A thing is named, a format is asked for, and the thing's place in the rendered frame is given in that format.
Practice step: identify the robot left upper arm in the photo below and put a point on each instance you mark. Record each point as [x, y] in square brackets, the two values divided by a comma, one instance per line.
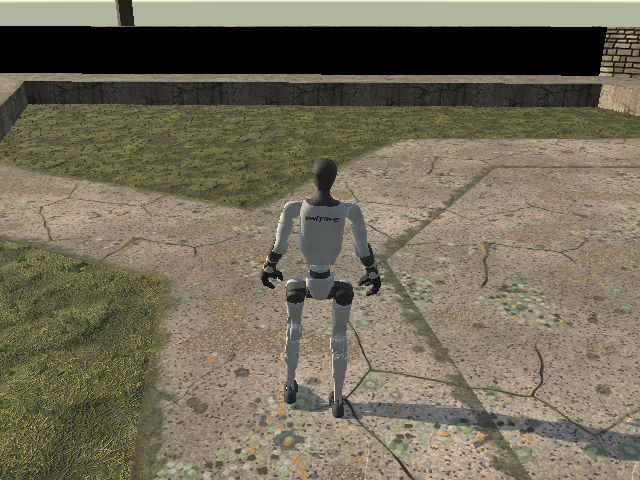
[290, 210]

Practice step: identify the robot right forearm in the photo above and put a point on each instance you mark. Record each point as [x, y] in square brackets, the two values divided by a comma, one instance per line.
[370, 264]

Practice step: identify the robot right upper arm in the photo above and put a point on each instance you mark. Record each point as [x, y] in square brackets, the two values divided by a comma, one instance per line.
[354, 213]

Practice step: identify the robot left hand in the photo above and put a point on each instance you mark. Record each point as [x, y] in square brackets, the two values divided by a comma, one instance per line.
[264, 277]

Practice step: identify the robot right hand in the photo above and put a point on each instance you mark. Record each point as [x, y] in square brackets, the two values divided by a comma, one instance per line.
[367, 281]

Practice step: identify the left robot shin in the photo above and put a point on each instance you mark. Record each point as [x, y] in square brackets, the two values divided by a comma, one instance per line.
[291, 357]

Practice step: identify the robot left thigh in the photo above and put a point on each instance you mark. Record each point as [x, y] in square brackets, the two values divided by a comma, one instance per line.
[295, 296]

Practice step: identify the robot left forearm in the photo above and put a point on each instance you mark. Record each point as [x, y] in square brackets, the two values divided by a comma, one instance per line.
[271, 260]

